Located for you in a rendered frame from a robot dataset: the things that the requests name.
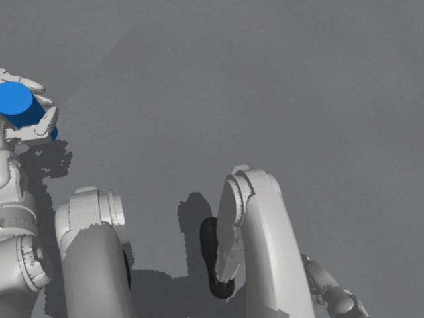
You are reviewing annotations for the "right robot hand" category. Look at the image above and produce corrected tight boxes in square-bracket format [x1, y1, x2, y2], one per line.
[300, 253, 339, 307]

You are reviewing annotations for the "right robot foot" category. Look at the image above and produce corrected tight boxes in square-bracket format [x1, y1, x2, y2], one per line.
[199, 217, 235, 299]

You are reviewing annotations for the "left robot hand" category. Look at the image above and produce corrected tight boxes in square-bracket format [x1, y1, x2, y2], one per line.
[0, 68, 59, 152]

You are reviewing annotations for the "left robot arm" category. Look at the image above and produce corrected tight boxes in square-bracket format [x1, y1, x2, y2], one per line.
[0, 149, 54, 318]

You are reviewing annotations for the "right robot arm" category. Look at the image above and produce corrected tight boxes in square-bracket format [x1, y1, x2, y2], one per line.
[322, 286, 370, 318]

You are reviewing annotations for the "can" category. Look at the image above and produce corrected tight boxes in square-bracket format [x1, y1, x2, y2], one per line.
[0, 81, 58, 142]

